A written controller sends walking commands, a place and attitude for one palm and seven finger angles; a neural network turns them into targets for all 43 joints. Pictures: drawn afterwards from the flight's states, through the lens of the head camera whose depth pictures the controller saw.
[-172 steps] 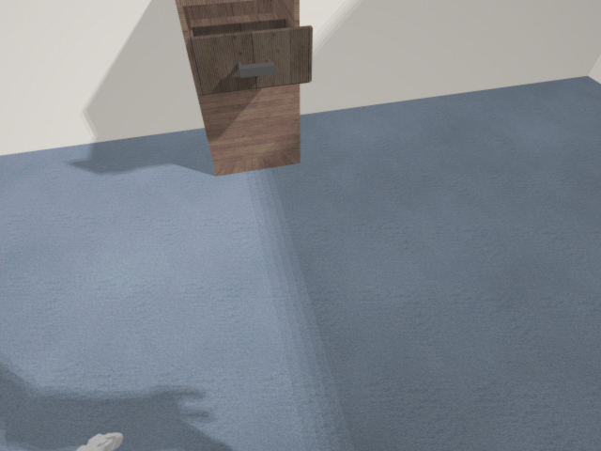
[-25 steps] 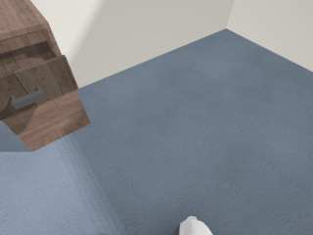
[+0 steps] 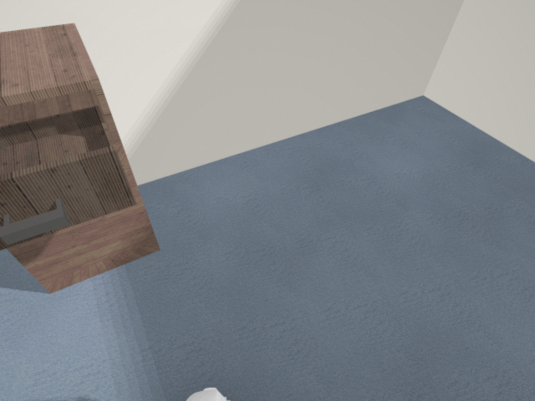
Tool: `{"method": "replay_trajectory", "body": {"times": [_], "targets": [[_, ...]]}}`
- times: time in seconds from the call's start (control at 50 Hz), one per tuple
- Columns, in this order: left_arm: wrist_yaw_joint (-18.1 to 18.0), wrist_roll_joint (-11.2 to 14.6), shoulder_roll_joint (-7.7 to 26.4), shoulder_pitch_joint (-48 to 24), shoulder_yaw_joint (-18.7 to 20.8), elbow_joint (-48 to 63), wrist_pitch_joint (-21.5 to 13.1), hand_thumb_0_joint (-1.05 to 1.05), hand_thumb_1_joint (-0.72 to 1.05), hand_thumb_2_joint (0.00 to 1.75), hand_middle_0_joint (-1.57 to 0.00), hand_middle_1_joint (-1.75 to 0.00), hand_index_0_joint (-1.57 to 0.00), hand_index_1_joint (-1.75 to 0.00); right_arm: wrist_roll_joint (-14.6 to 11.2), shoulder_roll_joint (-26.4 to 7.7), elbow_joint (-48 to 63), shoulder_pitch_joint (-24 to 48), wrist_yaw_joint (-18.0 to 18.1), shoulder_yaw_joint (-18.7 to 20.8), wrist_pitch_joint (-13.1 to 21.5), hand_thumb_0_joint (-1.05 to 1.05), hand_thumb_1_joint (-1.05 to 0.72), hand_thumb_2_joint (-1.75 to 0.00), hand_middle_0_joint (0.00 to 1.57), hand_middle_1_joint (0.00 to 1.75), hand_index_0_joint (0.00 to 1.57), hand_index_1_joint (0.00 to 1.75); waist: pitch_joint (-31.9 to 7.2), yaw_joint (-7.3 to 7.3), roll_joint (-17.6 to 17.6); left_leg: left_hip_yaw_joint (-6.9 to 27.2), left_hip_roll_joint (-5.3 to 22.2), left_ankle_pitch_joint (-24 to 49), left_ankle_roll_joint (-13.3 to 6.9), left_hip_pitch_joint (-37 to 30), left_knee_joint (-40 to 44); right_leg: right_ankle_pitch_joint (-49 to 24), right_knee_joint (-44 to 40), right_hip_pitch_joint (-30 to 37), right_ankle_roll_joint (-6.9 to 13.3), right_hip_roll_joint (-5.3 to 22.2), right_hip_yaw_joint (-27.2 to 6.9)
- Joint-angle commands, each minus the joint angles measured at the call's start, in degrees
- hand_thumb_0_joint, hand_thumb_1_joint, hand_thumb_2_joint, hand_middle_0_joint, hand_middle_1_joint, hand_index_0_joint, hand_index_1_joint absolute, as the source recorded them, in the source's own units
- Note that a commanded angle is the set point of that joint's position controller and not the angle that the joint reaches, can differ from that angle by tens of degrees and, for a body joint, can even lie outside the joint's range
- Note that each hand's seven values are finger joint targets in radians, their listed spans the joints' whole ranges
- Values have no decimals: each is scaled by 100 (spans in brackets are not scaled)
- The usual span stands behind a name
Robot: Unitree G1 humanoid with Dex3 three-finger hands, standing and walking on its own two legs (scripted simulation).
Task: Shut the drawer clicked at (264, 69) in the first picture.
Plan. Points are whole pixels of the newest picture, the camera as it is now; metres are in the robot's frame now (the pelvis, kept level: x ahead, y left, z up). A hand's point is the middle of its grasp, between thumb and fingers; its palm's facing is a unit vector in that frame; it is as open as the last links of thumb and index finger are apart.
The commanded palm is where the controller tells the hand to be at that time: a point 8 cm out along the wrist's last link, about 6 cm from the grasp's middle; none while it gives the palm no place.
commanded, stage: turn to face it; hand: left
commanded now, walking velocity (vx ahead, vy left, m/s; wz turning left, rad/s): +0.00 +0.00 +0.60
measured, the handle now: (34, 218) +0.45 +0.53 -0.08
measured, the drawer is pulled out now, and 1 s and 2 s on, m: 0.29 0.29 0.29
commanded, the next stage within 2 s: take the last steps up to it in 0.84 s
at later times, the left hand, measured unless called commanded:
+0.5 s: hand (143, 396) +0.16 +0.22 -0.15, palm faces +0.27 -0.93 -0.27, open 7.4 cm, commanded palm none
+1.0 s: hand out of the picture -0.03 +0.21 -0.18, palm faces +0.51 -0.82 -0.26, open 7.4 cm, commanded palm none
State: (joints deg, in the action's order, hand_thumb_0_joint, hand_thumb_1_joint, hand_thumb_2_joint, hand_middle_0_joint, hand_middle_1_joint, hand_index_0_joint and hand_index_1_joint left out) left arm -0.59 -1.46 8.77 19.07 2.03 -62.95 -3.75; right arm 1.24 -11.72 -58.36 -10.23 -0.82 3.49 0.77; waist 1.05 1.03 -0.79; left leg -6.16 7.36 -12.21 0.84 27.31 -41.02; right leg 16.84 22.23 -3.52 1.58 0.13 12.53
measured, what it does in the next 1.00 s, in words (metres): steps on the spot, turning left: left foot, then right foot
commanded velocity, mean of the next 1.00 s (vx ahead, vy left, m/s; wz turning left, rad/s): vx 0.02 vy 0.00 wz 0.44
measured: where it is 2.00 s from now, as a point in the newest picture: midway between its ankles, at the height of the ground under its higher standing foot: outside the picture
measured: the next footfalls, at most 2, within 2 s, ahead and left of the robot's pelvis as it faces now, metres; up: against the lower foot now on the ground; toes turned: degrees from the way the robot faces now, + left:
left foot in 0.08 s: +0.16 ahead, +0.12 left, +0.00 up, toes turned +11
right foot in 0.50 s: +0.18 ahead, -0.12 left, +0.00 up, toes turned +12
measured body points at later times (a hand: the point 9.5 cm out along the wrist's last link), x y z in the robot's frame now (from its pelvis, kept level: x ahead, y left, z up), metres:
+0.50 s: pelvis +0.08 -0.01 -0.01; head +0.10 -0.01 +0.44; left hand +0.14 +0.27 -0.13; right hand +0.19 -0.24 -0.16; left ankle +0.12 +0.11 -0.74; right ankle +0.14 -0.13 -0.74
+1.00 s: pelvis +0.06 +0.01 -0.01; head +0.08 +0.05 +0.44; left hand -0.05 +0.26 -0.16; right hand +0.28 -0.16 -0.13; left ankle +0.02 +0.10 -0.74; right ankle +0.12 -0.12 -0.68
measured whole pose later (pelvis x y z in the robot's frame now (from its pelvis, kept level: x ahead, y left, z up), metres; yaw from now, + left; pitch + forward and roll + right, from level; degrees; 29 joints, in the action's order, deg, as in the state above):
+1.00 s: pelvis +0.06 +0.01 -0.01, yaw +28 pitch -1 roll -1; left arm -1.3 -0.9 15.4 14.4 3.8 -56.6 4.2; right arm 1.0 -11.9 -52.9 -7.5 0.3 1.9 -1.4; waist 5.7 2.0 2.6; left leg -3.5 1.0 -17.3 -1.7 14.3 -32.9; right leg 28.0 56.7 -23.9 -3.8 5.8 4.2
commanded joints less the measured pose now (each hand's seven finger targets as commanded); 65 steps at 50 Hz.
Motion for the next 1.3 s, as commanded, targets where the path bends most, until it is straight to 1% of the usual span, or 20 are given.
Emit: {"method": "replay_trajectory", "body": {"times": [0.0, 0.02, 0.06, 0.08, 0.18, 0.44, 0.48, 0.5, 0.58, 0.74, 0.82, 0.84, 0.86, 0.9, 0.98, 1.12, 1.2, 1.22, 1.26, 1.28], "targets": [[-66, 31, 914, 279, 158, 144, -5, 0, 90, 90, -20, -30, -20, -30, 17, -155, 235, -369, -25, -82, 118, 0, -90, -90, 20, 30, 20, 30, 187, -232, 484, -254, -342, 196, -165, -934, 903, -3355, 359, -64, 292, 1547, -375], [-62, 59, 926, 265, 163, 199, 31, 0, 90, 90, -20, -30, -20, -30, 38, -406, 101, -925, 7, -29, 135, 0, -90, -90, 20, 30, 20, 30, -260, -454, 165, -157, -316, 1196, -268, -1909, 1269, -3275, 1392, -347, 48, 1348, -96], [-40, 133, 571, 298, 107, 571, 64, 0, 90, 90, -20, -30, -20, -30, 12, -1408, 57, -1721, 103, 155, 108, 0, -90, -90, 20, 30, 20, 30, -931, -624, -1840, 2490, 1861, 4367, -1533, -3489, 1764, 2088, 4338, -2472, -449, 249, -159], [-87, 84, 690, -62, 118, 680, 130, 0, 90, 90, -20, -30, -20, -30, -34, -1364, 31, -1609, 164, 135, 103, 0, -90, -90, 20, 30, 20, 30, -999, -646, -1226, 2601, 1843, 3744, -1674, -3251, 1838, 2105, 4857, -2815, -411, 329, -813], [-11, 52, 520, -66, 223, 661, 373, 0, 90, 90, -20, -30, -20, -30, -25, -866, 520, -161, 178, 64, 79, 0, -90, -90, 20, 30, 20, 30, -306, -61, -660, 1420, 767, 1662, -1005, -1252, 2375, 643, 4196, -2325, -565, 601, -1056], [-107, 90, 785, -354, 315, 1405, 396, 0, 90, 90, -20, -30, -20, -30, -17, -1047, 877, 13, 91, 341, -192, 0, -90, -90, 20, 30, 20, 30, -415, 53, -523, 2302, 229, 1075, -822, -643, 1565, -238, 580, -667, -523, 157, -1043], [-176, -36, 1630, -111, 457, 1469, 305, 0, 90, 90, -20, -30, -20, -30, -87, -403, 1085, -103, 34, 242, -177, 0, -90, -90, 20, 30, 20, 30, -499, 154, 1752, 787, -1075, -1384, 38, 879, -474, -907, -745, 461, 222, 2351, -3074], [-159, 0, 1766, -220, 436, 1598, 342, 0, 90, 90, -20, -30, -20, -30, -12, -640, 1118, -149, 43, 302, -222, 0, -90, -90, 20, 30, 20, 30, -490, 124, 1418, 855, -950, -2065, 56, 718, -1716, -969, -770, -317, 681, 2899, -3132], [-165, 7, 1169, -1118, 268, 1787, 318, 0, 90, 90, -20, -30, -20, -30, 20, -579, 894, -286, -54, 264, -375, 0, -90, -90, 20, 30, 20, 30, 128, -285, 957, 724, -553, -1032, 210, 617, -2921, -1325, -474, -969, 455, 1905, -1530], [-119, -60, 1572, -340, 357, 1400, 380, 0, 90, 90, -20, -30, -20, -30, -60, -462, 1051, 353, -45, 94, -346, 0, -90, -90, 20, 30, 20, 30, -89, 168, 1305, 128, -649, -1539, 227, -303, -666, -2462, -38, -419, 588, 2038, -1100], [-96, 25, 1589, -443, 380, 1285, 434, 0, 90, 90, -20, -30, -20, -30, -57, -625, 862, -161, 5, 66, -237, 0, -90, -90, 20, 30, 20, 30, -506, -121, 1242, 11, -688, -311, 104, -1578, 1369, -2548, 795, -536, 129, 1770, -717], [-81, 68, 1395, -446, 341, 1317, 470, 0, 90, 90, -20, -30, -20, -30, -43, -954, 797, -398, 9, 135, -179, 0, -90, -90, 20, 30, 20, 30, -732, -262, 434, 459, -215, 591, -35, -2490, 1972, -1812, 1545, -1116, -176, 1518, -446], [-44, 95, 979, -418, 265, 1526, 501, 0, 90, 90, -20, -30, -20, -30, 11, -1561, 827, -552, 32, 264, -136, 0, -90, -90, 20, 30, 20, 30, -694, -346, -1397, 2262, 1281, 2599, -686, -3103, 2073, 923, 2582, -2633, -605, 807, -223], [-116, 39, 935, -935, 202, 1495, 593, 0, 90, 90, -20, -30, -20, -30, 11, -1533, 647, -699, 167, 237, -146, 0, -90, -90, 20, 30, 20, 30, -500, -492, -1535, 2262, 1435, 3661, -1252, -2489, 2069, 1850, 3773, -2752, -566, 644, -1060], [28, 40, 923, -453, 195, 998, 561, 0, 90, 90, -20, -30, -20, -30, -11, -1037, 751, 49, 195, 62, -92, 0, -90, -90, 20, 30, 20, 30, -303, -124, -874, 1392, 637, 1313, -971, -2090, 2368, 721, 3932, -2513, -539, 530, -989], [114, -3, 695, -707, 82, 973, 423, 0, 90, 90, -20, -30, -20, -30, 14, -939, 398, -562, 186, 86, 7, 0, -90, -90, 20, 30, 20, 30, 189, -335, -650, 1997, 725, -1002, -1200, -1971, 2928, 831, 2384, -2287, -417, 448, -885], [115, -10, 544, -59, 62, 704, 288, 0, 90, 90, -20, -30, -20, -30, 1, -810, 240, -448, 172, 74, 13, 0, -90, -90, 20, 30, 20, 30, 141, -13, -448, 1817, 457, -1468, -999, -1236, 2481, 315, 911, -841, -332, 181, -663], [93, -23, 612, 334, 94, 557, 243, 0, 90, 90, -20, -30, -20, -30, -27, -688, 229, -380, 165, 58, 12, 0, -90, -90, 20, 30, 20, 30, 204, 193, -98, 1598, 180, -1832, -806, -617, 1981, 61, 301, -50, -313, 244, -769], [-2, -76, 1402, 1046, 269, 408, 173, 0, 90, 90, -20, -30, -20, -30, -71, -159, 494, -145, 92, -50, 55, 0, -90, -90, 20, 30, 20, 30, 490, 532, 1950, 313, -912, -2046, -257, 1214, -549, 2157, -1450, 687, 492, 2268, -3648], [-42, 3, 1450, 1199, 281, 414, 147, 0, 90, 90, -20, -30, -20, -30, 12, -524, 601, 182, 41, 29, 28, 0, -90, -90, 20, 30, 20, 30, 608, 600, 1438, 719, -630, -1864, -279, 1280, -1377, 2897, -1845, 41, 798, 2586, -4246]]}}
